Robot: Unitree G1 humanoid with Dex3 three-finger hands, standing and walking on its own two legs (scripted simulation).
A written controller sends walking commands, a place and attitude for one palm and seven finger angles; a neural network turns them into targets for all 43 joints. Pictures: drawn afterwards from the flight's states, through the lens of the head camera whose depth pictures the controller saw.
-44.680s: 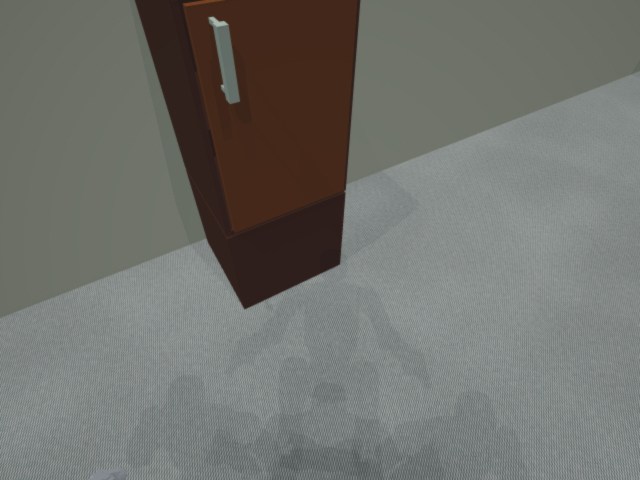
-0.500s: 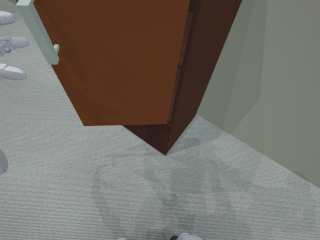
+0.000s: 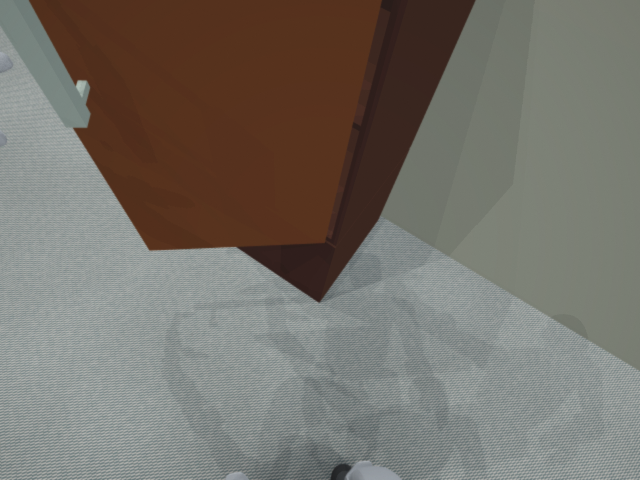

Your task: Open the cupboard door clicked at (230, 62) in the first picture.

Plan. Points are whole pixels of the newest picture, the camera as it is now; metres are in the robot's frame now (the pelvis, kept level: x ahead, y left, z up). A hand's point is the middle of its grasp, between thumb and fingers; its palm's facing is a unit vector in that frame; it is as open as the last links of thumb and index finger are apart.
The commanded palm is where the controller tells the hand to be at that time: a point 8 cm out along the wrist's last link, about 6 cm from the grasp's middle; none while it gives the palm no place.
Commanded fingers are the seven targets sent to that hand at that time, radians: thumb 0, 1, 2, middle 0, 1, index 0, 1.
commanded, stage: move the hooked fingers beside the handle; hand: left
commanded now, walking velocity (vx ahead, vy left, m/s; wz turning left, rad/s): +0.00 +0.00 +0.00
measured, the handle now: (50, 50) +0.55 +0.25 +0.17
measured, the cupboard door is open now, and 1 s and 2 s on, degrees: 40 40 40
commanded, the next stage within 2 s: slide the fingers in behind the handle in 0.84 s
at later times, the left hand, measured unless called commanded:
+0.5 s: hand out of the picture +0.47 +0.30 +0.19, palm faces +0.04 -1.00 +0.02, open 14.0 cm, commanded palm +0.47 +0.35 +0.17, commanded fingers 0.00 -0.50 0.30 -0.30 -1.20 -0.30 -1.20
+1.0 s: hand out of the picture +0.49 +0.31 +0.17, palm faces +0.02 -1.00 +0.02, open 14.0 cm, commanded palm +0.48 +0.35 +0.17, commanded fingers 0.00 -0.50 0.30 -0.30 -1.20 -0.30 -1.20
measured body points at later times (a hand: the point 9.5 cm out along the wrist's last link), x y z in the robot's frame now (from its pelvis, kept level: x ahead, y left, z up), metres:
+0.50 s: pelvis -0.02 -0.01 +0.00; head +0.08 +0.01 +0.44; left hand +0.46 +0.35 +0.19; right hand +0.01 -0.29 -0.10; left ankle -0.04 +0.09 -0.72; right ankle -0.02 -0.14 -0.72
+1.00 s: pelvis -0.02 +0.00 -0.01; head +0.11 +0.03 +0.42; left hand +0.49 +0.37 +0.17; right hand -0.08 -0.27 -0.09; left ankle -0.04 +0.09 -0.72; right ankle -0.02 -0.14 -0.72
